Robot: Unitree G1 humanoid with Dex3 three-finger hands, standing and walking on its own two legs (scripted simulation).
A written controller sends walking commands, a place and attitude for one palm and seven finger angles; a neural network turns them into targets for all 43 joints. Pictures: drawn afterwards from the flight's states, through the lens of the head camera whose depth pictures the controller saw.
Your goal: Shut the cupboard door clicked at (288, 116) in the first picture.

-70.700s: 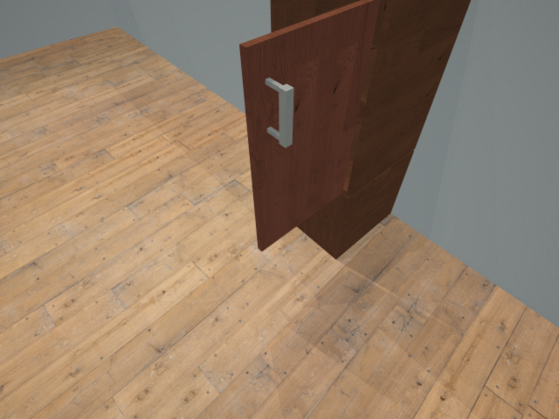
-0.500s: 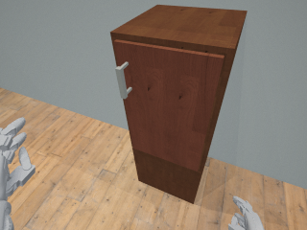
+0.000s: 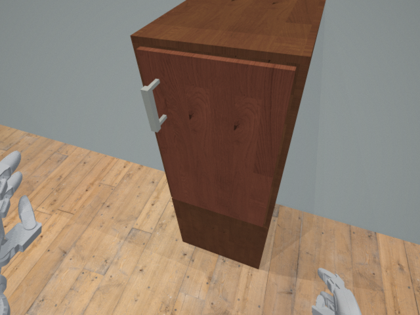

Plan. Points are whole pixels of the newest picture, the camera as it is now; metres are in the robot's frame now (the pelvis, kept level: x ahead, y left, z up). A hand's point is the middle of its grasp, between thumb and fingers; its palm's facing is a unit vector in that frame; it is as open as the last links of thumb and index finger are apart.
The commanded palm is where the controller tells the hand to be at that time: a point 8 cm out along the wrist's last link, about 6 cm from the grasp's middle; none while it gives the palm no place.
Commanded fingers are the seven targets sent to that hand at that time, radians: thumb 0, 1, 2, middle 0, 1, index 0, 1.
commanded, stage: step back with the hand held close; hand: left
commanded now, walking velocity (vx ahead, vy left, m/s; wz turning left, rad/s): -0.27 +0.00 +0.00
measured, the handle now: (155, 105) +0.57 +0.20 +0.12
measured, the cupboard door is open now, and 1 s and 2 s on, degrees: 0 0 0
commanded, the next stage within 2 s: stop stepping back and stand still in 1.02 s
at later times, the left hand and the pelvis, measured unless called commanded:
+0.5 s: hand out of the picture +0.13 +0.29 +0.16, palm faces +0.44 -0.77 -0.47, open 7.4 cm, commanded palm +0.07 +0.32 +0.17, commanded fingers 0.00 0.90 0.90 -0.20 -0.30 -0.20 -0.30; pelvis -0.07 +0.02 -0.01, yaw +0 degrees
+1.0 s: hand out of the picture +0.03 +0.30 +0.18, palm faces +0.51 -0.75 -0.42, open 7.4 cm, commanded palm -0.04 +0.33 +0.17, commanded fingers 0.00 0.90 0.90 -0.20 -0.30 -0.20 -0.30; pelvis -0.16 +0.02 -0.02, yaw +4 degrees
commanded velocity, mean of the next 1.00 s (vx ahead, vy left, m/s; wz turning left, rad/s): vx -0.32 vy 0.00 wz -0.02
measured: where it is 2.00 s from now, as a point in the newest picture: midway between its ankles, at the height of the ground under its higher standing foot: outside the picture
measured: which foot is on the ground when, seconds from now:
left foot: down 0.00-1.00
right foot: down 0.00-0.82, up 0.84-1.00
